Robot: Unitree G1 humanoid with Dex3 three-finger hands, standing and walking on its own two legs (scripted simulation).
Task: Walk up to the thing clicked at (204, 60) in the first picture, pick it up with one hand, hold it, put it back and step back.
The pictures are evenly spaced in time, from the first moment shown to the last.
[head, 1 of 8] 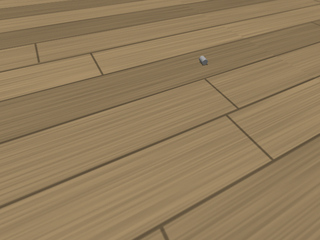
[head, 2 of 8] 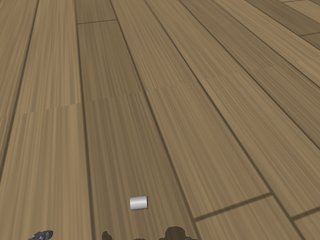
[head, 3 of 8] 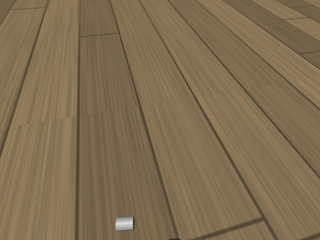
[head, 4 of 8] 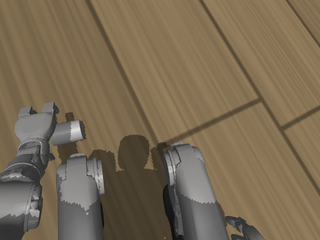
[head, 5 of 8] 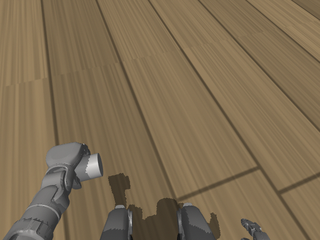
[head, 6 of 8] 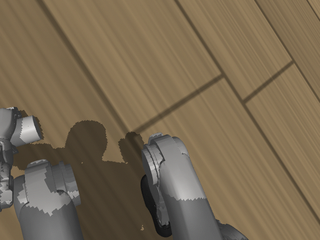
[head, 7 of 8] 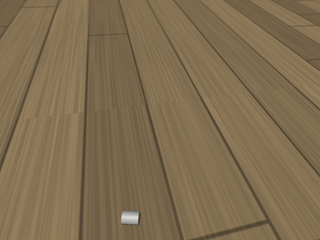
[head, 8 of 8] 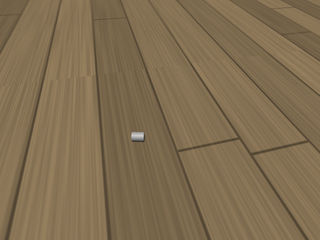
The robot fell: no
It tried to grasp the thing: yes
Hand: left
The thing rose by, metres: 0.68
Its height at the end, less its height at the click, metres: +0.00
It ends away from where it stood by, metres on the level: 0.01
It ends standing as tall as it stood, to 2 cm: yes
